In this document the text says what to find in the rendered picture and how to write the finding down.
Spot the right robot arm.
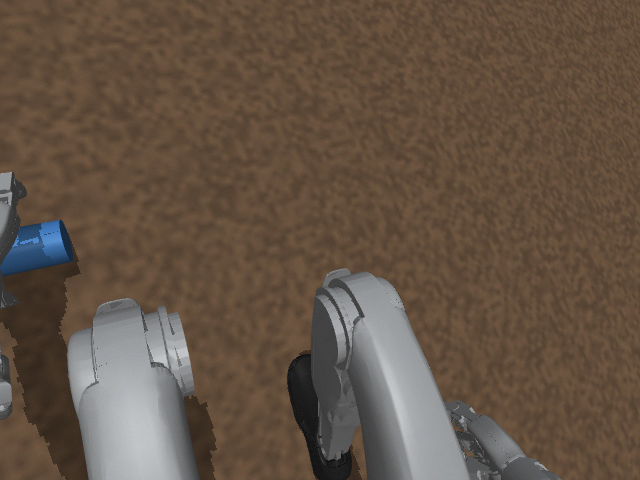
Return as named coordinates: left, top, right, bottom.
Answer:
left=501, top=457, right=562, bottom=480

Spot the right robot foot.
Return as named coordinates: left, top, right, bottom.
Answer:
left=287, top=354, right=352, bottom=480

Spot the left robot hand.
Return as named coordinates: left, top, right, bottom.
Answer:
left=0, top=172, right=27, bottom=309

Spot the right robot hand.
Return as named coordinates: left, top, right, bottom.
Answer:
left=444, top=400, right=527, bottom=480

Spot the can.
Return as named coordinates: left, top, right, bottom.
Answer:
left=0, top=220, right=73, bottom=276

